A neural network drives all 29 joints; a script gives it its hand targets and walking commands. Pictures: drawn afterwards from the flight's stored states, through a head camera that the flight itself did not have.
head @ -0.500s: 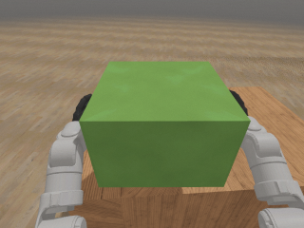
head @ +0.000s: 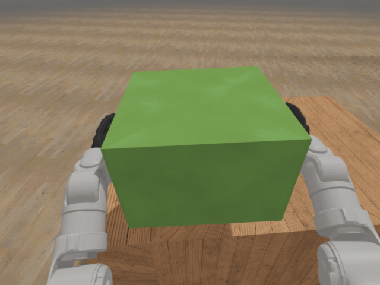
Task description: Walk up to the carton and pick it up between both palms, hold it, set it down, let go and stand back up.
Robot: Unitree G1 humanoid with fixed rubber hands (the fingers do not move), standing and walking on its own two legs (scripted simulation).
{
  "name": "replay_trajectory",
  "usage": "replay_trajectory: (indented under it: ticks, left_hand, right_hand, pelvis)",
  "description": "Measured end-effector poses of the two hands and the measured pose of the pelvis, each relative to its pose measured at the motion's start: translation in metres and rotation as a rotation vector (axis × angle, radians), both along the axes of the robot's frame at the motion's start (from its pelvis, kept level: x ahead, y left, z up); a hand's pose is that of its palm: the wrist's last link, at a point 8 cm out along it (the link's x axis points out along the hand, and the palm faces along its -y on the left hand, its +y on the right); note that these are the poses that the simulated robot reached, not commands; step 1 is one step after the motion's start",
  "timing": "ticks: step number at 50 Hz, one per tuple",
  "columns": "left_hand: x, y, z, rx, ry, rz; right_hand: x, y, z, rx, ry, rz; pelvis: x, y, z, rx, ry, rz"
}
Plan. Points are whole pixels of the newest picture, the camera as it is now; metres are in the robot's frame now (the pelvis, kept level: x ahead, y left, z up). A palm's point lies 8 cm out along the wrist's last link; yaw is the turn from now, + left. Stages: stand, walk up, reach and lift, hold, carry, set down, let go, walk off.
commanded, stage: hold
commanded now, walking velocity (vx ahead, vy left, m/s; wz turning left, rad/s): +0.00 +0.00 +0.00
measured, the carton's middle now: (200, 138) +0.40 +0.00 +0.16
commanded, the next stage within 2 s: none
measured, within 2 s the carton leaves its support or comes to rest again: neither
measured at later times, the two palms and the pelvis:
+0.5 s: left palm (104, 145) +0.35 +0.19 +0.19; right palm (301, 145) +0.35 -0.21 +0.18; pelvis +0.00 +0.00 +0.00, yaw +0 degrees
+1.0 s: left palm (96, 153) +0.34 +0.21 +0.17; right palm (293, 135) +0.36 -0.19 +0.20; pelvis +0.00 +0.00 +0.00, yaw +0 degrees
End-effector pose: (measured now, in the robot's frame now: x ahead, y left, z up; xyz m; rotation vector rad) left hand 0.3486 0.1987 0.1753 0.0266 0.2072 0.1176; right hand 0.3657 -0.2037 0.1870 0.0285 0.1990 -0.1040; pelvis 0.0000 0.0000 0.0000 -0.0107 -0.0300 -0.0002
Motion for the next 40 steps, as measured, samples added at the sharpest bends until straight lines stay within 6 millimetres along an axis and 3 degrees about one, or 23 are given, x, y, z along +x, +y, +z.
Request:
replay_trajectory:
  ticks: [7, 15, 30, 40]
  left_hand:
    - [0.013, 0.003, -0.008, -0.023, 0.012, -0.004]
    - [0.014, 0.003, -0.004, -0.047, 0.006, -0.021]
    - [-0.007, -0.009, 0.023, 0.030, -0.033, -0.020]
    - [-0.018, 0.001, 0.027, 0.008, -0.074, 0.005]
  right_hand:
    - [0.008, 0.003, -0.003, -0.036, 0.012, -0.010]
    - [-0.001, 0.003, -0.008, -0.077, 0.009, -0.029]
    - [-0.019, -0.009, -0.005, -0.011, -0.031, -0.026]
    - [-0.017, 0.001, 0.016, -0.023, -0.073, 0.004]
  pelvis:
    - [0.010, 0.001, 0.000, -0.001, 0.014, 0.000]
    - [0.013, 0.002, 0.000, -0.002, 0.018, 0.000]
    - [-0.002, 0.000, 0.000, 0.000, -0.003, 0.000]
    - [-0.008, -0.003, 0.000, 0.003, -0.010, 0.000]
